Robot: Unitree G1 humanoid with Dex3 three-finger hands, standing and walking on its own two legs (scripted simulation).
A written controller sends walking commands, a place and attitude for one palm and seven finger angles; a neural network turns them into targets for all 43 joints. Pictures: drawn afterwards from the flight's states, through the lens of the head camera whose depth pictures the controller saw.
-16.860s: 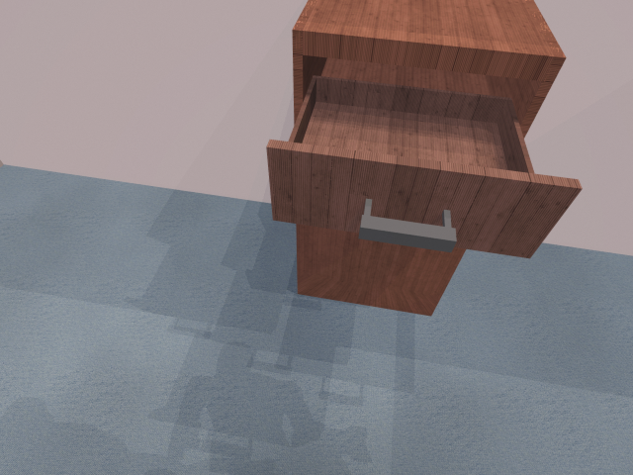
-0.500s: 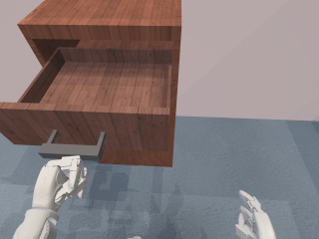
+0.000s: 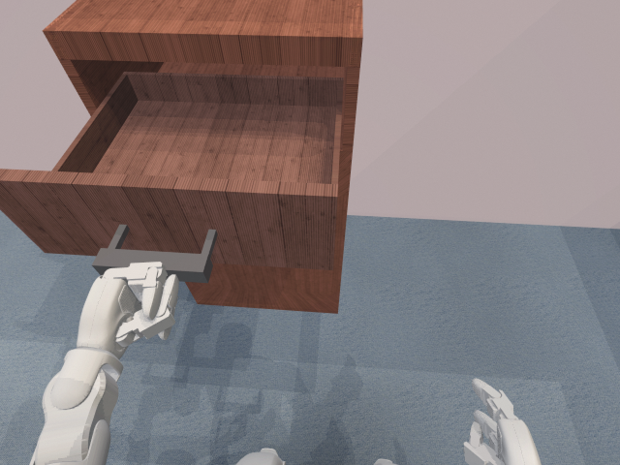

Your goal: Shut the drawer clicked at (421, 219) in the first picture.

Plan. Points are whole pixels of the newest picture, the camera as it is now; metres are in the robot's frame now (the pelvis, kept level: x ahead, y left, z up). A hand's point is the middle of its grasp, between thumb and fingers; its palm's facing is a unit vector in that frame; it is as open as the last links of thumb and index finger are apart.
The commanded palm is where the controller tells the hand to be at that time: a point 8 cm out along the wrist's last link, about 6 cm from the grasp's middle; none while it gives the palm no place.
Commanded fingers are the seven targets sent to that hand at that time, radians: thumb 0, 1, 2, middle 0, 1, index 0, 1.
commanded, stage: push the drawer shut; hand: left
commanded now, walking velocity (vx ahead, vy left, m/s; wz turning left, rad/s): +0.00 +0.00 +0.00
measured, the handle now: (160, 250) +0.36 +0.22 +0.08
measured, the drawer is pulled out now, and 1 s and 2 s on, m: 0.28 0.15 0.03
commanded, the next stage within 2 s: none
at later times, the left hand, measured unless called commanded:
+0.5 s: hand (190, 254) +0.36 +0.18 +0.07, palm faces -0.03 -1.00 -0.05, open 2.9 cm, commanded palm +0.35 +0.24 +0.08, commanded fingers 0.00 0.90 0.90 -1.40 -1.60 -1.40 -1.60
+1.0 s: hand (197, 225) +0.40 +0.19 +0.07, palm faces -0.02 -1.00 -0.04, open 2.9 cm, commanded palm +0.40 +0.24 +0.08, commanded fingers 0.00 0.90 0.90 -1.40 -1.60 -1.40 -1.60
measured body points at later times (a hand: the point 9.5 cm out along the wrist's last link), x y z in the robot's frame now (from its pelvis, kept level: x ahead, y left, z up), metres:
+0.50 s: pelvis +0.00 +0.01 +0.00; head +0.05 +0.00 +0.45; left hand +0.35 +0.24 +0.07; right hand +0.12 -0.24 -0.10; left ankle +0.02 +0.12 -0.70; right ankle +0.02 -0.10 -0.70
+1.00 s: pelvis +0.00 +0.01 +0.00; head +0.07 +0.00 +0.45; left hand +0.40 +0.24 +0.08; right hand +0.10 -0.25 -0.11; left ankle +0.02 +0.12 -0.70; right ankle +0.02 -0.10 -0.70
